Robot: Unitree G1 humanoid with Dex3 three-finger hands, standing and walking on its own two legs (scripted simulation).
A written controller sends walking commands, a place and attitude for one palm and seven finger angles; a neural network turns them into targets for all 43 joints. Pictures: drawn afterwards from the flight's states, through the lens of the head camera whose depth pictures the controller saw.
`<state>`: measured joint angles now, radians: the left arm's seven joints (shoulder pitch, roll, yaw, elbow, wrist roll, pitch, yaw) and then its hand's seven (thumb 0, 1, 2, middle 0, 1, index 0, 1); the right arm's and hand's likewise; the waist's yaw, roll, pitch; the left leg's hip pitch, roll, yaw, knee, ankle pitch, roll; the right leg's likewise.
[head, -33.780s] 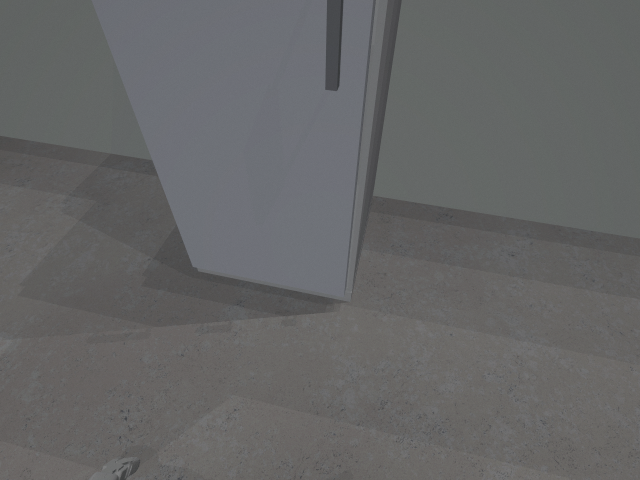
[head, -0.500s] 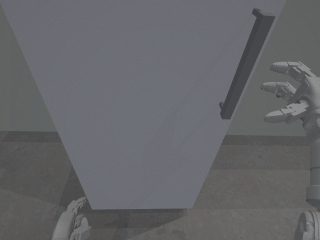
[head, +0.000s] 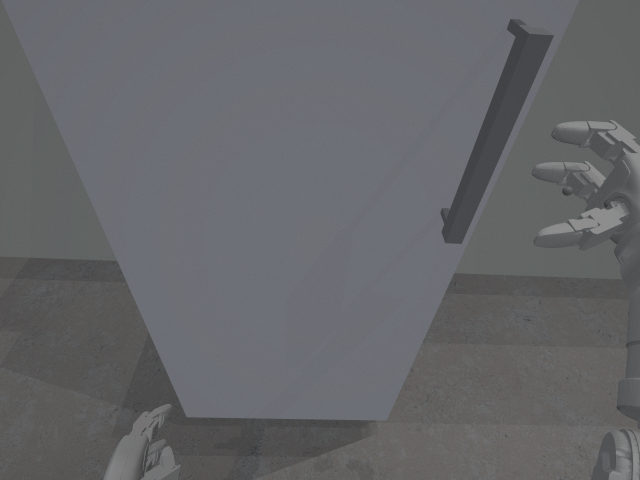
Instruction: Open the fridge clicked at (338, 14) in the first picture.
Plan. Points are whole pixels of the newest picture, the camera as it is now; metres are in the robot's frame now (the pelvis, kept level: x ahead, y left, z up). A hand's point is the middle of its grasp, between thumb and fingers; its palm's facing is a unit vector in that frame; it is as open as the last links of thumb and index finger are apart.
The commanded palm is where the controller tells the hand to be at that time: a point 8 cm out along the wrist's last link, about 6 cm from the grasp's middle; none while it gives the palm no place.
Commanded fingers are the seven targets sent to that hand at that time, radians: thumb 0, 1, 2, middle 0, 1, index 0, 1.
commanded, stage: move the hooked fingers beside the handle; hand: right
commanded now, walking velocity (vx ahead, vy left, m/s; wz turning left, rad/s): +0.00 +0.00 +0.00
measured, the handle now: (479, 146) +0.45 -0.14 +0.25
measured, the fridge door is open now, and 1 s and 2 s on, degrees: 0 0 0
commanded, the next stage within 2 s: none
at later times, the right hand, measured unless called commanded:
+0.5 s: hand (548, 188) +0.38 -0.20 +0.24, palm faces -0.03 +1.00 -0.07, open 14.0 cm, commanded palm +0.35 -0.25 +0.24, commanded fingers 0.00 0.50 -0.30 0.30 1.20 0.30 1.20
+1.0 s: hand (547, 204) +0.37 -0.21 +0.23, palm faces -0.04 +1.00 -0.06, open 14.0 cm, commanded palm +0.36 -0.26 +0.25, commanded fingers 0.00 0.50 -0.30 0.30 1.20 0.30 1.20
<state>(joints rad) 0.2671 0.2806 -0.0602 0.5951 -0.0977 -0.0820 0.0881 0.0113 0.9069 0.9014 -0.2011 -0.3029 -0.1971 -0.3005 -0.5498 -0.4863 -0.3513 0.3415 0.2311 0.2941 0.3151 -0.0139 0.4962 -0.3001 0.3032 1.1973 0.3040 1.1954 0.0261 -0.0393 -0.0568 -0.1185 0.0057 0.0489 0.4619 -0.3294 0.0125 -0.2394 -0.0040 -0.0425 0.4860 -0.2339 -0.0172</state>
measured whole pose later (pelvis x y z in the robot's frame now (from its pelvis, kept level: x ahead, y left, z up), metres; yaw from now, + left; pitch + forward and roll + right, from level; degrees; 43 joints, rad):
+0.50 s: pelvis +0.00 +0.00 +0.00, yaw -1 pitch +0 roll +0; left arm 0.24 0.29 -0.06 0.60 -0.10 -0.06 0.09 0.01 0.91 0.90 -0.20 -0.30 -0.20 -0.30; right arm -0.60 -0.48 -0.30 0.40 0.25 0.34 0.32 -0.01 0.50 -0.30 0.30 1.20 0.30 1.20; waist 0.02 -0.06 -0.07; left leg -0.12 0.01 0.06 0.47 -0.34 0.02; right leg -0.25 0.00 -0.03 0.49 -0.24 -0.01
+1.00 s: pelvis +0.00 +0.01 +0.00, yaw -1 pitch +0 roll +0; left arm 0.25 0.30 -0.05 0.61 -0.10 -0.07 0.10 0.01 0.91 0.90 -0.20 -0.30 -0.20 -0.30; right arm -0.53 -0.47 -0.33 0.37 0.26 0.29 0.36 -0.01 0.50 -0.30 0.30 1.20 0.30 1.20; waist 0.02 -0.05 -0.05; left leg -0.13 0.00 0.07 0.48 -0.35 0.02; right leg -0.26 -0.01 -0.02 0.50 -0.24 -0.01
